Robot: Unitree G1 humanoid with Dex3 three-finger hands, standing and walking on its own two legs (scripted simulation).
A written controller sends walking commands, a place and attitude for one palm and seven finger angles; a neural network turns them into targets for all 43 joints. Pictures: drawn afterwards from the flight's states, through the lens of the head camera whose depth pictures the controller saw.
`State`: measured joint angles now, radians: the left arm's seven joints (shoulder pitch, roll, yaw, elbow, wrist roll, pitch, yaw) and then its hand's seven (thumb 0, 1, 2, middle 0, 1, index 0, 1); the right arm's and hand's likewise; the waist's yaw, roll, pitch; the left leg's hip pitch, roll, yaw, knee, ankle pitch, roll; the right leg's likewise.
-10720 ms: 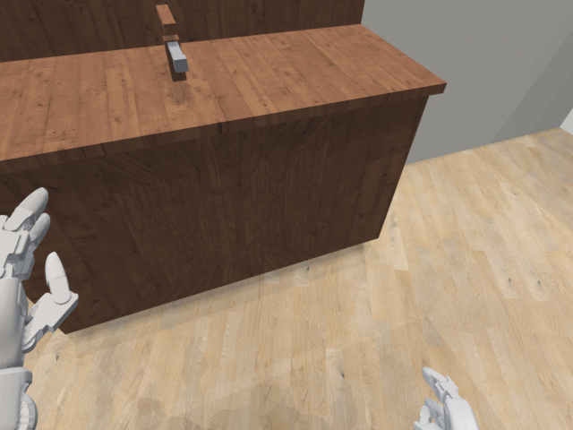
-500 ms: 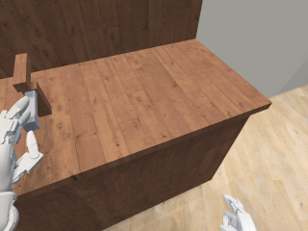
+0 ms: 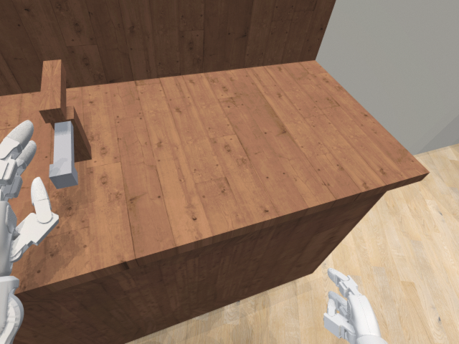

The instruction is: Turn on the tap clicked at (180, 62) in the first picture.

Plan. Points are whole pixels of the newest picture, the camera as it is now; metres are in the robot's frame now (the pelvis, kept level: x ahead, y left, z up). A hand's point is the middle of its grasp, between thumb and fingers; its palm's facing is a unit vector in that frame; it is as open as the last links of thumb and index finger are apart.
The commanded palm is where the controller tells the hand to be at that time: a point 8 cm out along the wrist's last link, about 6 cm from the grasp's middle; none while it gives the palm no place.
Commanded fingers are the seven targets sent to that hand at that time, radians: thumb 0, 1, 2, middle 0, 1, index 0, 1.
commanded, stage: look again from close up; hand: left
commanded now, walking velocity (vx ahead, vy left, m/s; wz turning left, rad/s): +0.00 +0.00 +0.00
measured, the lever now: (64, 174) +0.30 +0.28 +0.14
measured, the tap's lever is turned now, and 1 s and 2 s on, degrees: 0 0 0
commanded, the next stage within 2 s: turn the palm inward beside the body in 0.28 s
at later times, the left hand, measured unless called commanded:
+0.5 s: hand (20, 185) +0.23 +0.27 +0.21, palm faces +0.47 -0.82 -0.33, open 7.4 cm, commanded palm +0.15 +0.27 +0.18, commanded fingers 0.00 0.90 0.90 -0.20 -0.30 -0.20 -0.30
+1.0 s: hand (81, 239) +0.19 +0.20 +0.17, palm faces +0.52 -0.80 -0.30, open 7.4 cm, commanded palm +0.12 +0.24 +0.18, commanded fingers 0.00 0.90 0.90 -0.20 -0.30 -0.20 -0.30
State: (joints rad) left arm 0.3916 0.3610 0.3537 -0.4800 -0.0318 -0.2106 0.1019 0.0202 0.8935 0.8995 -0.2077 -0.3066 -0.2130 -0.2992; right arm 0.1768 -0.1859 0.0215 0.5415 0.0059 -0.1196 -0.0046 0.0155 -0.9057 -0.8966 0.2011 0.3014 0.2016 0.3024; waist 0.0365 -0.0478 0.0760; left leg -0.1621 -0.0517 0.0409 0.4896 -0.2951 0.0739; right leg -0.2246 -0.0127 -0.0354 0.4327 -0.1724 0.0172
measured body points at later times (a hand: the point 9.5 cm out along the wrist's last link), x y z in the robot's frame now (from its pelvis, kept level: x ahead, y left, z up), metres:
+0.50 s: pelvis -0.02 -0.02 +0.00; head -0.01 -0.01 +0.45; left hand +0.20 +0.31 +0.23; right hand +0.16 -0.23 -0.08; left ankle -0.02 +0.06 -0.74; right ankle +0.04 -0.13 -0.74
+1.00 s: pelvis -0.03 -0.08 -0.02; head -0.04 -0.11 +0.43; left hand +0.16 +0.24 +0.19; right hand +0.21 -0.28 -0.10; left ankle -0.02 +0.06 -0.74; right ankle +0.04 -0.13 -0.74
